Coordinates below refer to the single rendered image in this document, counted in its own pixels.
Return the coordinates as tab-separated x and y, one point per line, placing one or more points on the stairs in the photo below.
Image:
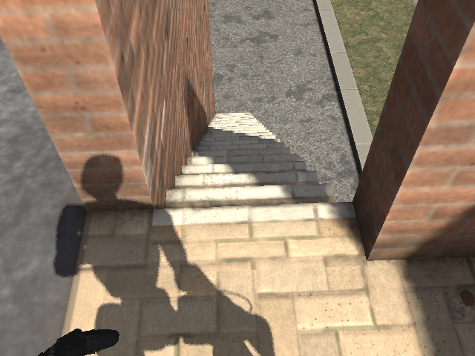
239	162

